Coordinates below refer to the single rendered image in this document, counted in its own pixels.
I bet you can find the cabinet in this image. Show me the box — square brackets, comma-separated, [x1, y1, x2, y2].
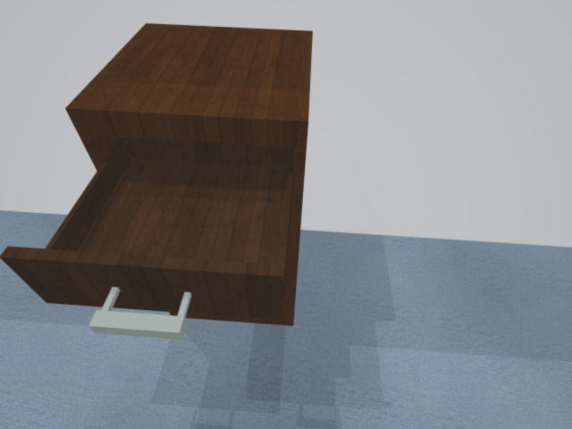
[65, 23, 313, 326]

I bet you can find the drawer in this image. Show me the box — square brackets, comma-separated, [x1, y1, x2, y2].
[0, 137, 295, 320]

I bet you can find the handle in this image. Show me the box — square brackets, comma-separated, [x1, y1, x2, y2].
[89, 287, 192, 340]

